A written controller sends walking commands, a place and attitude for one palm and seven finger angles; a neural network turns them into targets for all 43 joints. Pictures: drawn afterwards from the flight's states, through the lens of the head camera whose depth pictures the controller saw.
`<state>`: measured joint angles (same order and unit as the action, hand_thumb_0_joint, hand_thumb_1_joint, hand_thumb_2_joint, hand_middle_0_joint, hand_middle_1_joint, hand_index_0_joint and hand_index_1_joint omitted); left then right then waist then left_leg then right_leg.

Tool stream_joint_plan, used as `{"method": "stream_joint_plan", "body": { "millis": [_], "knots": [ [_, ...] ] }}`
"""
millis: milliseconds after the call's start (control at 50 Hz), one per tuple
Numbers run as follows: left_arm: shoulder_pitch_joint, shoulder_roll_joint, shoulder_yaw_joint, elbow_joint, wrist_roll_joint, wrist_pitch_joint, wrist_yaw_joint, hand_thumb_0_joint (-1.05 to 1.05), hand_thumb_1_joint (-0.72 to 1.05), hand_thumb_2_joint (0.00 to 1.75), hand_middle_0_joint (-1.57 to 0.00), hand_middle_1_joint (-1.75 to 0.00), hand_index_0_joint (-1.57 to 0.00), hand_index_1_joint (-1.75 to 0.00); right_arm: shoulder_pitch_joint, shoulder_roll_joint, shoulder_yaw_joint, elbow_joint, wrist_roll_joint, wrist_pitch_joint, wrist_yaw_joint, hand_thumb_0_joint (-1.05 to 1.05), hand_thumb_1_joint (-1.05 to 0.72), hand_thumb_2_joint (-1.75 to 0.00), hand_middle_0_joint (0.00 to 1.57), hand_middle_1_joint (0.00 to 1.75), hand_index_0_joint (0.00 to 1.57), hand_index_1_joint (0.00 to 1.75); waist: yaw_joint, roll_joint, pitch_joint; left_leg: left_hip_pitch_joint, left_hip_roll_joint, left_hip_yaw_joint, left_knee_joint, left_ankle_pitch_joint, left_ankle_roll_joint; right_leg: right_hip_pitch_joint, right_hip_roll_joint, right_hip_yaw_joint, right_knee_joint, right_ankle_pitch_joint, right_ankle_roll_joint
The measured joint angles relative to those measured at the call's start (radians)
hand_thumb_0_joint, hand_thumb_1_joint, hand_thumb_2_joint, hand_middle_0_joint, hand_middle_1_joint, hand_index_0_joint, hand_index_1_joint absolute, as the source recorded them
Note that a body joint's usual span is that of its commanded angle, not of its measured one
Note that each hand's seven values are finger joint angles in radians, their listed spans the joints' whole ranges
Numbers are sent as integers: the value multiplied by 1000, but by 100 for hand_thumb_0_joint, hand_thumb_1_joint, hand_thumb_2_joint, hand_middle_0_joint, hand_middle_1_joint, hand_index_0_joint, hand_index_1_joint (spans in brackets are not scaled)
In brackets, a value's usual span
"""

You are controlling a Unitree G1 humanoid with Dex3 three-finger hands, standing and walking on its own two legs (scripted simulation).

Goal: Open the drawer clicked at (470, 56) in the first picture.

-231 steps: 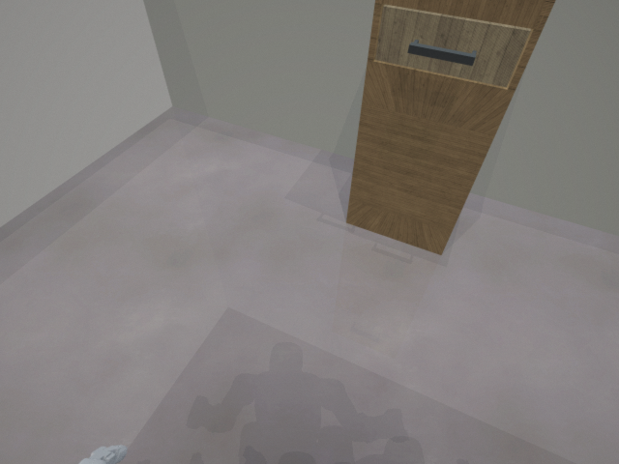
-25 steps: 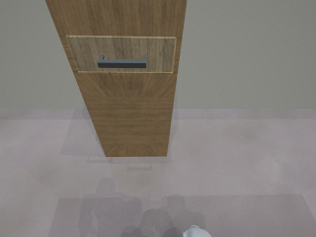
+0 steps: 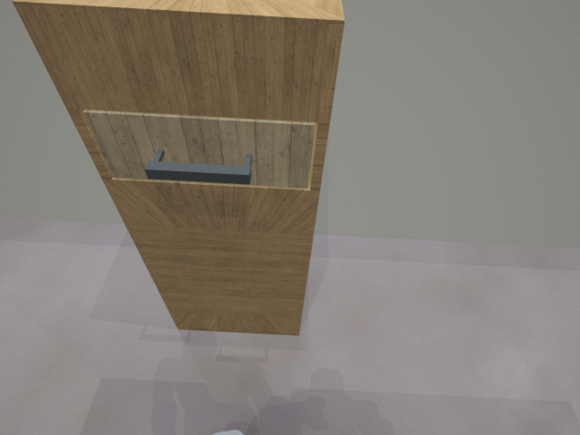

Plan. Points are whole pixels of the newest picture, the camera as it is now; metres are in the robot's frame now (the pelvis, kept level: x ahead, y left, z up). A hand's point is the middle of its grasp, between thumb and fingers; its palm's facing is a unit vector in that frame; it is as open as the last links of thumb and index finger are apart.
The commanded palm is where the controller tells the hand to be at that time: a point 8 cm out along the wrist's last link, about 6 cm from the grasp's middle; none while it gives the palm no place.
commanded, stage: come to a stop and stand still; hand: left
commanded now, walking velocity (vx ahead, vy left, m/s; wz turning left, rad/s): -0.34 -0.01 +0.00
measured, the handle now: (201, 164) +0.53 +0.21 +0.06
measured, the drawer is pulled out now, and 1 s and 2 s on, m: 0.00 0.00 0.00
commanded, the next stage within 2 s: look again from close up in 1.64 s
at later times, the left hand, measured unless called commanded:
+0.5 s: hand out of the picture +0.03 +0.14 -0.15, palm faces +0.03 -0.95 -0.31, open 7.3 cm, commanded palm none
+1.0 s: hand out of the picture -0.05 +0.19 -0.18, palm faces +0.10 -0.97 -0.23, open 7.3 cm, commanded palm none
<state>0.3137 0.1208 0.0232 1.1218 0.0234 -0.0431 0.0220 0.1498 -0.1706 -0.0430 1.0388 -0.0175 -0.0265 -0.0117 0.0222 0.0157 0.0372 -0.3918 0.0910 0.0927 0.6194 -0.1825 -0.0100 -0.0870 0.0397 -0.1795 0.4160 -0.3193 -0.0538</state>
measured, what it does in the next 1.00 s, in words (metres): steps on the spot: left foot, then right foot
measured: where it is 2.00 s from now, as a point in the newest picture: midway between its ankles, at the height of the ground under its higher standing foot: outside the picture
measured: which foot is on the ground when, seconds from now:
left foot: up 0.00-0.00, down 0.02-0.38, up 0.40-0.90, down 0.92-1.00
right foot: down 0.00-0.08, up 0.10-0.36, down 0.38-1.00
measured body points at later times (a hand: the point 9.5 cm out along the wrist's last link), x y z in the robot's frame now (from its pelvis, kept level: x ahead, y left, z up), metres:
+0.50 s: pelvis -0.01 -0.06 +0.00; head +0.00 -0.10 +0.45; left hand +0.03 +0.19 -0.13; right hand +0.04 -0.31 -0.17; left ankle +0.02 +0.09 -0.70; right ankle -0.02 -0.16 -0.73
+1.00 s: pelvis -0.02 +0.00 +0.00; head -0.01 +0.01 +0.45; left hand -0.05 +0.25 -0.16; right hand +0.05 -0.23 -0.15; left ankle -0.04 +0.12 -0.74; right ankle -0.03 -0.14 -0.73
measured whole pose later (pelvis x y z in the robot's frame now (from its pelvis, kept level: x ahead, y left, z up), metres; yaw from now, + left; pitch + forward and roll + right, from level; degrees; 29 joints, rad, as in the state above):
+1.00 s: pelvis -0.02 +0.00 +0.00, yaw +0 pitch +0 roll +1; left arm 0.31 0.21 0.05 1.09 0.02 0.05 0.03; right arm 0.19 -0.16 -0.02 1.03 -0.02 0.01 -0.01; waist 0.05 -0.04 0.03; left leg -0.20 0.01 0.05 0.50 -0.31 -0.01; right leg -0.29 -0.09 -0.04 0.64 -0.40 0.03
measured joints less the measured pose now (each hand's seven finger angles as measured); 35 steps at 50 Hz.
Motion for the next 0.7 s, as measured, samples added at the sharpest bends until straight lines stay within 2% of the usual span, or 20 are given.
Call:
{"method": "stream_joint_plan", "body": {
  "millis": [20, 80, 120, 180, 260, 320, 380, 440, 460, 560, 700],
  "knots": [
    [10, -3, -3, 6, -3, 7, 3, 0, 92, 90, -20, -30, -20, -29, -6, 5, 6, 2, 1, -6, -4, 0, -93, -90, 20, 30, 20, 30, 6, -5, 3, 33, -4, 2, -46, 55, 10, 0, -1, 4, 31, -26, 6],
    [15, 1, -10, 13, -12, 36, 16, 0, 92, 90, -20, -30, -20, -29, -23, 39, 23, 7, 9, -5, -17, 0, -92, -90, 20, 30, 20, 30, 23, -61, 16, 74, -35, 33, -57, -29, 35, -14, -42, 34, 114, -54, 36],
    [6, -1, -12, 2, -14, 55, 19, 0, 91, 90, -20, -30, -20, -29, -40, 53, 30, 2, 13, 5, -25, 0, -92, -90, 20, 30, 20, 30, 31, -72, 32, 90, -44, 53, -79, -39, 41, -55, -58, 67, 202, -125, 57],
    [-34, 0, -3, -25, -13, 78, 16, 0, 91, 90, -20, -30, -20, -29, -70, 59, 26, -14, 9, 24, -34, 0, -91, -90, 20, 30, 20, 30, 21, -46, 71, 92, -42, 58, -117, -7, 42, -155, -63, 116, 378, -225, 66],
    [-85, 25, 20, -74, -10, 87, 15, 0, 91, 90, -20, -30, -20, -29, -98, 37, -1, -36, 6, 41, -34, -2, -92, -90, 20, 30, 21, 30, 3, -6, 108, 72, -23, 55, -134, 26, 32, -261, -68, 159, 503, -234, 75],
    [-108, 56, 37, -102, -8, 86, 17, 0, 91, 90, -20, -30, -20, -29, -90, 13, -14, -34, -1, 55, -24, -2, -92, -90, 20, 30, 21, 30, -2, 8, 101, 55, -10, 49, -122, 35, 12, -268, -81, 160, 454, -188, 77],
    [-99, 86, 43, -127, -1, 70, 16, 0, 91, 90, -20, -30, -20, -29, -59, -8, -24, -25, 1, 70, -12, -1, -92, -90, 20, 30, 21, 30, -1, 4, 61, 19, -4, 42, -58, 15, -12, -194, -99, 152, 237, -44, 73],
    [-92, 76, 29, -121, 10, 70, 14, 0, 91, 90, -19, -30, -20, -29, -23, -38, -37, -13, 5, 95, 0, 0, -92, -90, 20, 30, 20, 30, -11, 32, 33, -16, -22, -30, 81, -182, -10, -183, -84, 128, 246, -46, 40],
    [-84, 69, 24, -121, 11, 72, 11, 0, 91, 90, -19, -30, -20, -29, -7, -47, -38, -7, 3, 102, 4, 0, -91, -90, 20, 30, 20, 30, -10, 35, 16, -24, -35, -47, 133, -206, -6, -175, -83, 125, 228, -41, 33],
    [-60, 38, 9, -120, 5, 63, 1, 0, 91, 90, -20, -30, -20, -29, 52, -71, -36, 10, -4, 93, 17, 0, -91, -90, 20, 30, 20, 30, -11, 19, -21, -28, -72, -79, 312, -142, -11, -138, -82, 129, 92, 35, 21],
    [-61, 27, 12, -125, 4, 37, 11, 0, 92, 90, -20, -30, -21, -30, 97, -85, -29, 19, -4, 100, 9, 0, -91, -90, 20, 30, 20, 30, 1, 1, 9, 1, -81, -93, 351, -176, -46, -130, -105, 104, 25, 77, 22]
  ]
}}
